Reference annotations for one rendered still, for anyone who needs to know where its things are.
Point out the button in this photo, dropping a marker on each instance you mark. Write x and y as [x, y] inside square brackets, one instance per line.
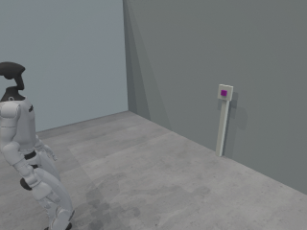
[223, 92]

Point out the robot torso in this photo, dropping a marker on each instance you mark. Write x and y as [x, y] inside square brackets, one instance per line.
[25, 134]

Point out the left robot forearm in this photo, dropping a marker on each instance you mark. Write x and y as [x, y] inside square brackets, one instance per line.
[38, 143]

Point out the right robot upper arm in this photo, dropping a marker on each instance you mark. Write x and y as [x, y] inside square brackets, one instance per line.
[10, 113]

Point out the left robot hand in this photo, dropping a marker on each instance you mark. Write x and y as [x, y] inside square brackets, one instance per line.
[46, 149]

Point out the right robot hand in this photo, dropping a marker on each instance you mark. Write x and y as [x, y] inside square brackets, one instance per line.
[42, 190]

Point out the right robot forearm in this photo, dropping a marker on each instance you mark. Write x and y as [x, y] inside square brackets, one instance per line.
[18, 161]

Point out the panel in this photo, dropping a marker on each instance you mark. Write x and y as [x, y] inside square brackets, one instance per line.
[223, 118]

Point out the robot left thigh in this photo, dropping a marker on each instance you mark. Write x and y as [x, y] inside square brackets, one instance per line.
[47, 165]

